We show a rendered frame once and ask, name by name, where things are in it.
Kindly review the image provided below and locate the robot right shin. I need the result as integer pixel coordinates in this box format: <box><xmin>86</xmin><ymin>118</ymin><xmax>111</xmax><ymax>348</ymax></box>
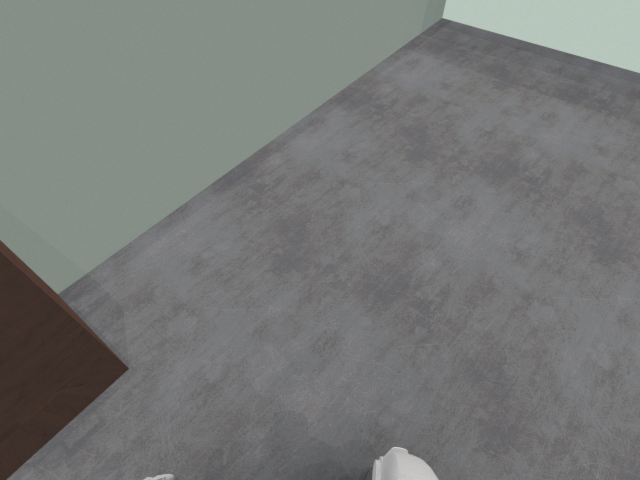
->
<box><xmin>386</xmin><ymin>447</ymin><xmax>409</xmax><ymax>455</ymax></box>

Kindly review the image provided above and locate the robot right thigh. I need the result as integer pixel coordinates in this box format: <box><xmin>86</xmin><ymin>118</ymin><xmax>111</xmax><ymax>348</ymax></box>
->
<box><xmin>372</xmin><ymin>452</ymin><xmax>439</xmax><ymax>480</ymax></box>

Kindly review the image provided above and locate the cabinet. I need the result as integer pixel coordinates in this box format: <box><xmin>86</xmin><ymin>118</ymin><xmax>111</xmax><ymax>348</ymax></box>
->
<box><xmin>0</xmin><ymin>240</ymin><xmax>129</xmax><ymax>480</ymax></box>

